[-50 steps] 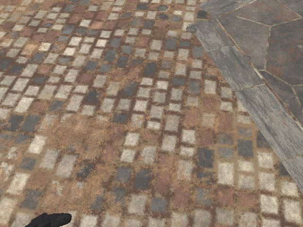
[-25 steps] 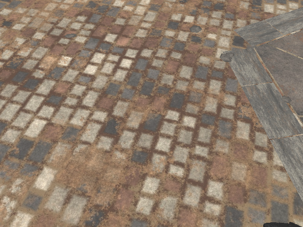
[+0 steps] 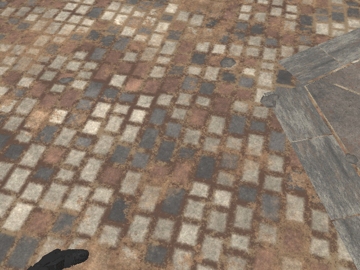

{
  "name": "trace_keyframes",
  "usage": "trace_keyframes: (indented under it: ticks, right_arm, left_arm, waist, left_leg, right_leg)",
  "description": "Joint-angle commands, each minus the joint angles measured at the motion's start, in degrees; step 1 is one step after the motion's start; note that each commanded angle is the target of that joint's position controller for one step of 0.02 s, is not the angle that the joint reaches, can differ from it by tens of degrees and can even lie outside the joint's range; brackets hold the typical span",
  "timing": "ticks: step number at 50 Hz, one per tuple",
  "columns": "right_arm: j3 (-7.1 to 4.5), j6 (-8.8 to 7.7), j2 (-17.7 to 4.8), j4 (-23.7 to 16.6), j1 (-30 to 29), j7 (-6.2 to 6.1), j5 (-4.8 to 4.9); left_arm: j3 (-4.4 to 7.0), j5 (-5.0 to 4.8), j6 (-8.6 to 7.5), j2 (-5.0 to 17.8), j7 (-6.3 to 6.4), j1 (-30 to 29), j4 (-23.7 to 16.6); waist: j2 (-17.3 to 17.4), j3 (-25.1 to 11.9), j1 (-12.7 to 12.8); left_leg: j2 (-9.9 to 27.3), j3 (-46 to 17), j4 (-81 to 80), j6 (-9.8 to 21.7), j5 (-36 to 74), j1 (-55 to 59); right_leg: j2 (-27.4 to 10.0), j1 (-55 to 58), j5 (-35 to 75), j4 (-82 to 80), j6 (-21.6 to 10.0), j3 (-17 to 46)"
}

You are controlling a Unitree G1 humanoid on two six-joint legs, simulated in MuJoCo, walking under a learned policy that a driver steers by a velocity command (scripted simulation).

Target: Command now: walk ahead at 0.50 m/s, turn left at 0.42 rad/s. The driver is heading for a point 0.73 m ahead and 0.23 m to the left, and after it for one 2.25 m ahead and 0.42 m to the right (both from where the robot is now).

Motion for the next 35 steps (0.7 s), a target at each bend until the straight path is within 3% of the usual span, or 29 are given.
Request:
trace_keyframes:
  ticks: [1,3,5,7,10,14,17,19,21,22,23,24,25,26,27,28,29,30,32,35]
  right_arm:
    - [-1.24,-2.22,-7.4,-6.4,-1.0,0.14,1.65]
    - [-1.61,-1.64,-6.8,-7.4,-5.6,-0.09,1.00]
    - [-1.85,-0.11,-4.6,-7.3,-4.3,0.05,0.84]
    - [-1.69,1.10,-2.8,-8.2,-5.0,0.12,0.73]
    - [-1.65,1.58,-2.3,-10.0,-8.1,0.41,0.25]
    - [-0.95,0.94,-1.1,-12.3,-15.3,2.06,0.16]
    - [-0.78,1.06,-1.3,-14.6,-20.1,2.98,0.17]
    - [-1.05,1.24,-2.1,-16.0,-21.5,3.46,0.11]
    - [-1.98,1.53,-3.9,-16.5,-19.2,3.62,-0.04]
    - [-3.01,1.70,-5.6,-15.5,-14.2,3.51,0.06]
    - [-4.79,1.84,-8.4,-13.0,-5.1,3.01,0.31]
    - [-6.93,2.45,-13.8,-10.8,4.1,1.76,0.60]
    - [-7.23,1.69,-19.5,-11.6,0.8,1.66,0.96]
    - [-5.57,0.58,-14.1,-13.5,1.8,2.22,0.49]
    - [-4.60,-0.41,-11.1,-13.0,-0.1,2.46,-0.07]
    - [-4.12,-0.89,-9.6,-13.3,-3.3,2.40,-0.01]
    - [-3.51,-0.90,-7.7,-14.0,-7.3,2.19,-0.14]
    - [-2.98,-0.96,-6.5,-15.1,-9.5,1.86,-0.87]
    - [-2.97,-1.16,-6.8,-15.4,-9.8,1.32,-0.77]
    - [-3.54,-1.29,-8.9,-14.6,-7.1,0.12,-0.35]
  left_arm:
    - [3.49,-0.09,0.44,10.4,0.89,19.4,1.7]
    - [2.37,-0.10,0.47,6.8,0.92,12.5,1.6]
    - [2.10,0.42,-0.06,5.4,0.85,8.8,2.1]
    - [2.58,0.45,-0.68,6.3,0.94,8.0,2.9]
    - [3.29,0.61,-0.80,8.0,1.46,8.9,4.3]
    - [3.84,0.20,-0.02,10.0,2.13,10.3,5.3]
    - [4.40,-0.67,0.95,11.4,2.23,12.9,6.5]
    - [4.82,-1.38,1.81,12.4,2.19,13.6,7.1]
    - [5.33,-2.02,2.61,14.1,2.32,12.8,7.0]
    - [5.50,-2.35,3.11,14.7,2.37,12.1,6.9]
    - [5.15,-2.50,3.47,13.9,2.41,11.3,6.6]
    - [4.01,-0.73,3.17,11.1,2.51,12.5,5.7]
    - [1.36,1.23,1.53,2.8,1.80,17.2,2.3]
    - [1.99,-1.19,-0.63,7.8,1.10,10.7,1.8]
    - [2.65,-3.17,-1.76,10.2,0.76,5.9,0.3]
    - [2.41,-2.33,-2.35,9.4,1.14,5.7,0.5]
    - [2.74,-0.73,-2.32,9.7,1.57,6.2,1.4]
    - [3.08,-0.33,-1.70,10.0,1.51,7.5,1.7]
    - [3.11,0.18,-0.37,9.1,1.41,8.1,1.7]
    - [2.44,0.72,0.46,7.0,1.58,3.1,-0.1]
  waist:
    - [-11.6,-14.4,10.5]
    - [-7.1,-5.4,7.8]
    - [-8.7,-2.1,4.8]
    - [-6.9,-0.6,3.9]
    - [-4.8,0.6,4.1]
    - [-3.4,2.3,6.5]
    - [-3.0,3.9,8.1]
    - [-3.3,4.2,7.8]
    - [-4.9,1.6,5.4]
    - [-5.3,-1.6,2.2]
    - [-4.0,-6.2,-2.8]
    - [3.2,-11.4,-5.9]
    - [17.2,-16.1,2.1]
    - [8.7,-20.4,-2.5]
    - [5.8,-12.4,-2.6]
    - [1.6,-8.6,-0.2]
    - [0.4,-5.8,2.2]
    - [1.9,-5.2,4.1]
    - [1.6,-4.4,5.2]
    - [1.0,-2.0,4.1]
  left_leg:
    - [2.0,-3.9,32.2,0.9,-3.0,-37.0]
    - [6.1,-1.9,29.0,0.8,5.4,-34.9]
    - [8.3,-2.0,25.7,0.4,9.5,-29.5]
    - [8.8,-1.7,23.9,-0.2,12.2,-29.5]
    - [8.9,-1.8,16.7,-1.0,19.4,-32.0]
    - [7.8,2.3,3.5,-0.3,28.7,-29.7]
    - [7.2,4.2,-1.9,0.9,27.6,-30.3]
    - [6.2,5.6,-3.9,2.4,23.6,-30.3]
    - [2.9,8.8,-4.4,4.6,17.6,-24.6]
    - [0.3,10.6,-5.1,6.0,15.8,-17.7]
    - [-2.7,11.4,-8.6,8.1,18.8,-4.7]
    - [3.2,-0.3,-10.2,11.4,18.8,12.5]
    - [16.4,-33.5,-17.8,22.2,6.9,28.2]
    - [19.3,-42.6,-25.7,22.5,0.6,29.4]
    - [18.2,-35.1,-26.5,19.8,5.4,24.3]
    - [15.8,-28.5,-25.8,17.8,11.2,16.6]
    - [13.5,-22.8,-26.0,16.4,17.6,9.1]
    - [12.1,-19.9,-27.1,15.9,22.1,4.3]
    - [10.8,-16.9,-28.7,16.2,27.8,-0.2]
    - [8.8,-12.7,-29.7,15.5,31.0,-3.4]
  right_leg:
    - [-21.7,42.6,-16.6,-13.2,-11.3,33.3]
    - [-17.5,28.6,-10.3,-16.8,-9.0,20.8]
    - [-15.1,20.3,-4.7,-20.7,-8.2,12.9]
    - [-15.1,17.9,0.7,-23.0,-9.1,7.8]
    - [-14.9,19.2,5.8,-24.1,-9.5,1.6]
    - [-13.7,21.0,7.8,-24.5,-8.2,-5.8]
    - [-15.3,26.2,8.7,-23.3,-7.4,-8.0]
    - [-16.5,30.2,13.5,-20.6,-6.5,-9.2]
    - [-16.5,32.4,31.1,-13.3,-5.2,-10.9]
    - [-15.7,32.0,39.5,-5.4,-4.5,-12.1]
    - [-13.4,27.6,40.6,6.8,-2.6,-13.8]
    - [-10.7,13.2,22.4,25.3,0.4,-14.2]
    - [1.4,-11.6,-27.4,43.7,3.6,-6.8]
    - [1.2,-17.5,-28.1,48.6,2.4,5.2]
    - [-1.1,-21.7,-22.3,47.4,0.8,5.0]
    - [-3.6,-19.2,-17.3,42.7,0.1,5.2]
    - [-5.3,-15.0,-14.3,37.6,0.4,5.4]
    - [-6.4,-10.9,-12.1,35.0,0.7,5.9]
    - [-6.1,-8.2,-10.1,30.4,2.2,5.1]
    - [-4.4,-9.3,-1.6,19.7,4.7,4.1]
